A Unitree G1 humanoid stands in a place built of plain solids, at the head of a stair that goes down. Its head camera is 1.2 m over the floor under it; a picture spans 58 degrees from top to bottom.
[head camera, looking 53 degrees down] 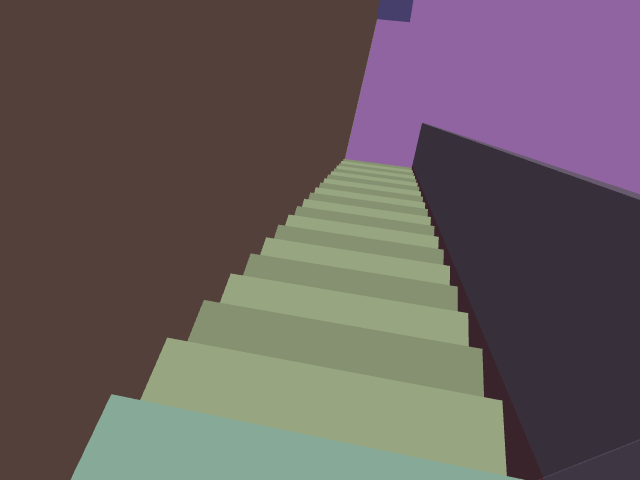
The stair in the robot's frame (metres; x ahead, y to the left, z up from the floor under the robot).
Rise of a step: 0.18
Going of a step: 0.25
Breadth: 1.12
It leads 11 degrees to the right of straight ahead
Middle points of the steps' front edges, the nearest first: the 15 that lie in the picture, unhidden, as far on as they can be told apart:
0.27 0.02 0.00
0.52 -0.02 -0.18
0.77 -0.07 -0.37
1.02 -0.12 -0.55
1.26 -0.17 -0.73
1.51 -0.22 -0.92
1.76 -0.26 -1.10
2.01 -0.31 -1.28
2.26 -0.36 -1.47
2.50 -0.41 -1.65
2.75 -0.46 -1.83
3.00 -0.50 -2.02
3.25 -0.55 -2.20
3.50 -0.60 -2.38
3.75 -0.65 -2.57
